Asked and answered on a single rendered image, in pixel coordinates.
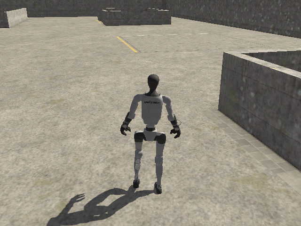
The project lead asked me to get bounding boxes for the robot right hand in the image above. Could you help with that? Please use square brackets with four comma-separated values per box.
[170, 128, 181, 138]

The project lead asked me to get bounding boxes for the robot left forearm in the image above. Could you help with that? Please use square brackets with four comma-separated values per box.
[122, 112, 132, 128]

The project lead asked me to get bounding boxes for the robot left hand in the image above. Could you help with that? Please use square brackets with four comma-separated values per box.
[120, 125, 131, 136]

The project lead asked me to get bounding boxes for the right robot shin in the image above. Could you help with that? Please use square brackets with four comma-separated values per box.
[156, 156, 163, 187]

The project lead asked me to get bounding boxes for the left robot upper arm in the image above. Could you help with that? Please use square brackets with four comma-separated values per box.
[128, 94, 143, 119]

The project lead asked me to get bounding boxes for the robot right forearm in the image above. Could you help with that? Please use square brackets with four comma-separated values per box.
[170, 114, 179, 130]

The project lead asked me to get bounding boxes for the robot head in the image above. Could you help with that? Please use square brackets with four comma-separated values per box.
[145, 74, 160, 97]

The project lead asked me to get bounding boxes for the right robot upper arm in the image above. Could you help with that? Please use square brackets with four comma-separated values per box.
[162, 95, 175, 121]

